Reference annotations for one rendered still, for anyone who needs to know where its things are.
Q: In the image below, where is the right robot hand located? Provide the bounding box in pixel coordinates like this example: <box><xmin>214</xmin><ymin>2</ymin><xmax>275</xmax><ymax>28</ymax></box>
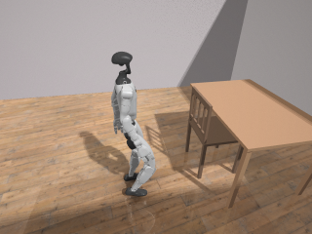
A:
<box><xmin>137</xmin><ymin>145</ymin><xmax>155</xmax><ymax>164</ymax></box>

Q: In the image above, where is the right robot thigh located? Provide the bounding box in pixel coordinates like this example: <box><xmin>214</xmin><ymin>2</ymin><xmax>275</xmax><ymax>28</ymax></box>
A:
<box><xmin>126</xmin><ymin>135</ymin><xmax>155</xmax><ymax>170</ymax></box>

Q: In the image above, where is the table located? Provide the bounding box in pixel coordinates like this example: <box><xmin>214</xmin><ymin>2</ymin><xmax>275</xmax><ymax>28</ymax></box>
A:
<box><xmin>188</xmin><ymin>79</ymin><xmax>312</xmax><ymax>209</ymax></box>

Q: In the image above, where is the right robot forearm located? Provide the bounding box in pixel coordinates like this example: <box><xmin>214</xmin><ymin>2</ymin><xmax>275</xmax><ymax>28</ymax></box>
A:
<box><xmin>122</xmin><ymin>117</ymin><xmax>143</xmax><ymax>149</ymax></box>

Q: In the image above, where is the left robot thigh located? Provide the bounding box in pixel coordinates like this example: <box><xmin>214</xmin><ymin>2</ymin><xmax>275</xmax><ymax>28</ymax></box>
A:
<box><xmin>132</xmin><ymin>120</ymin><xmax>144</xmax><ymax>158</ymax></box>

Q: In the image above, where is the robot left upper arm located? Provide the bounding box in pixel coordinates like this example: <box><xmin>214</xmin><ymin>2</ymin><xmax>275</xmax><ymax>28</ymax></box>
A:
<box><xmin>111</xmin><ymin>76</ymin><xmax>118</xmax><ymax>104</ymax></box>

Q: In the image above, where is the chair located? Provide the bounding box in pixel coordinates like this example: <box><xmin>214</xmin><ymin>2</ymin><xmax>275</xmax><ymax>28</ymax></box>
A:
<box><xmin>185</xmin><ymin>86</ymin><xmax>244</xmax><ymax>179</ymax></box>

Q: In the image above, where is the left robot forearm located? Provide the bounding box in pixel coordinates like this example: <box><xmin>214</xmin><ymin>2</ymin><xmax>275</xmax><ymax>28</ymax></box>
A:
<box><xmin>111</xmin><ymin>101</ymin><xmax>120</xmax><ymax>121</ymax></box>

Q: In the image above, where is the robot thigh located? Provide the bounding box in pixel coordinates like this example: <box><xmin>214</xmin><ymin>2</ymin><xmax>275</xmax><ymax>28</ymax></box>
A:
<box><xmin>132</xmin><ymin>120</ymin><xmax>144</xmax><ymax>158</ymax></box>
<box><xmin>126</xmin><ymin>135</ymin><xmax>155</xmax><ymax>170</ymax></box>

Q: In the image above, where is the robot right upper arm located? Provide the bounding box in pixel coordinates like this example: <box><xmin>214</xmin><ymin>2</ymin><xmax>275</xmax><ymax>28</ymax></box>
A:
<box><xmin>120</xmin><ymin>85</ymin><xmax>134</xmax><ymax>125</ymax></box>

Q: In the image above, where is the left robot hand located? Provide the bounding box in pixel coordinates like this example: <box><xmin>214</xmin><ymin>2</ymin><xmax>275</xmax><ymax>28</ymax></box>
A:
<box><xmin>113</xmin><ymin>120</ymin><xmax>123</xmax><ymax>135</ymax></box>

